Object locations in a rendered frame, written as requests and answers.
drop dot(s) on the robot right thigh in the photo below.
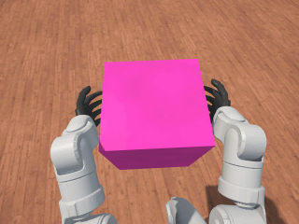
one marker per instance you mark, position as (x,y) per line
(181,211)

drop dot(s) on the robot right hand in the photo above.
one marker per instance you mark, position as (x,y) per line
(220,100)

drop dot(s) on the right robot forearm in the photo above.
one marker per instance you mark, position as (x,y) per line
(244,145)

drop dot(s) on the carton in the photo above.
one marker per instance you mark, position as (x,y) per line
(154,114)

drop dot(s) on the robot left hand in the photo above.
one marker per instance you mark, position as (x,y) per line
(85,108)

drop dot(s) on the left robot forearm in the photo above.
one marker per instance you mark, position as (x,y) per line
(75,169)

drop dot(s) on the left robot upper arm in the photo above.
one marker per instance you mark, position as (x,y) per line
(104,218)

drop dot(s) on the right robot upper arm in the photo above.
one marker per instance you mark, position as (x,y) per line
(234,214)

